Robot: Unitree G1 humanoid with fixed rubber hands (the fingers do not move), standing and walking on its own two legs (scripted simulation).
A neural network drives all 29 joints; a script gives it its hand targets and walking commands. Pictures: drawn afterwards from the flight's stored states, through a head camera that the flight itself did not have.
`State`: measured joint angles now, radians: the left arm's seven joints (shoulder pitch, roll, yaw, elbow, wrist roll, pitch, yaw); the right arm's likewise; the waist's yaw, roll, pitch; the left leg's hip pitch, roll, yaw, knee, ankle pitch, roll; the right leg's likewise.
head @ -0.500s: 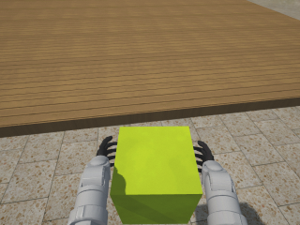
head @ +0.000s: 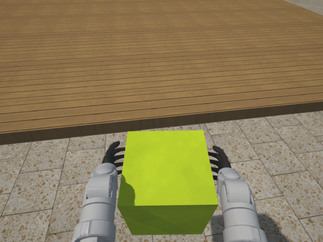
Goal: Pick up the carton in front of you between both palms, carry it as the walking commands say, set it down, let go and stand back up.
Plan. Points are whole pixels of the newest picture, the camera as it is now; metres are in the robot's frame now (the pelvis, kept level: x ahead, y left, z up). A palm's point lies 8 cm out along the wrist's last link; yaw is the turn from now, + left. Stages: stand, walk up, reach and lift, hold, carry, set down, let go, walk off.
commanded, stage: reach and lift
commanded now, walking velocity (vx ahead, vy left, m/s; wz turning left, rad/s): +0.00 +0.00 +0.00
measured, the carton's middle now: (166, 184) +0.30 +0.00 -0.05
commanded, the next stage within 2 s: hold in 0.36 s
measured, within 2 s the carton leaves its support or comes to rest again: neither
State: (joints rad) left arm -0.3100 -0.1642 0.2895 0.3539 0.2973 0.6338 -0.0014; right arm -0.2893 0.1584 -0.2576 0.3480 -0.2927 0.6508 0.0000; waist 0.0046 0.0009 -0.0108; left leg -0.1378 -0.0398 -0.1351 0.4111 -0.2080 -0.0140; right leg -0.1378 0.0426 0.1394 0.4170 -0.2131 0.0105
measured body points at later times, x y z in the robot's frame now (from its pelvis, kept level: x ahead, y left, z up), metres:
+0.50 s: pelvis +0.01 +0.00 +0.00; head -0.04 +0.00 +0.45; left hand +0.31 +0.16 +0.05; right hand +0.30 -0.15 +0.04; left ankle +0.01 +0.13 -0.74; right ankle +0.01 -0.13 -0.74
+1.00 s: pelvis +0.00 +0.00 +0.00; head -0.05 +0.00 +0.45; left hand +0.30 +0.15 +0.05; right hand +0.30 -0.15 +0.04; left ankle +0.01 +0.13 -0.74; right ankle +0.01 -0.13 -0.74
